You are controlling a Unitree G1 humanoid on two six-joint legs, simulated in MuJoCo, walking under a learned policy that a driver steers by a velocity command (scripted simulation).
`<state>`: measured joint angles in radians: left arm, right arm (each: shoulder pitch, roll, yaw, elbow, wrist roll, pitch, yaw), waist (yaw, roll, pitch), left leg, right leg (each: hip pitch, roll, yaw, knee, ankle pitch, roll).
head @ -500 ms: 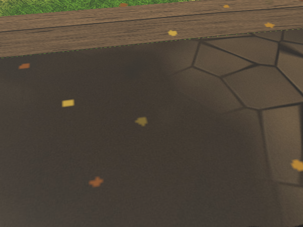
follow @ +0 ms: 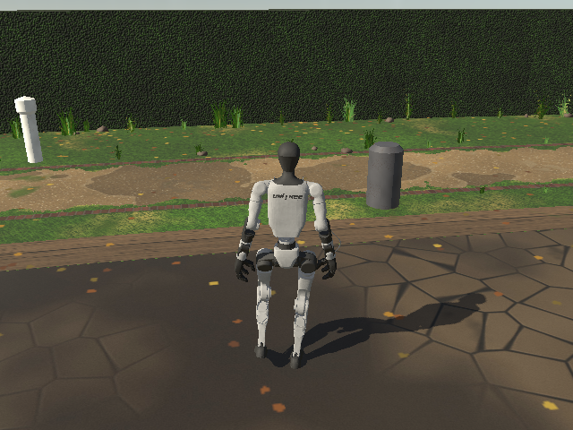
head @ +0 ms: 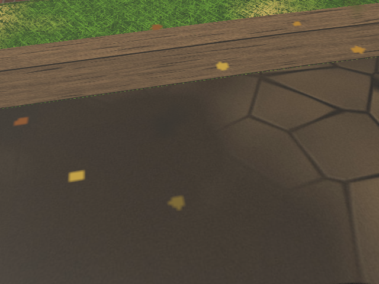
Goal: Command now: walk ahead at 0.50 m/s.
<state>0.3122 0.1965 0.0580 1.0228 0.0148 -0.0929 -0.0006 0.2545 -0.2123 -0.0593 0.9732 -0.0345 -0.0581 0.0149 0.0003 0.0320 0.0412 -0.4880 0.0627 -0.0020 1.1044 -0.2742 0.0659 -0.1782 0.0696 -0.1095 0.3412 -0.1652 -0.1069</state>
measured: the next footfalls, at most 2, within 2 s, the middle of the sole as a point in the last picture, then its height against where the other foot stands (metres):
left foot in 0.36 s outside the picture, level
right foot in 0.94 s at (197, 229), level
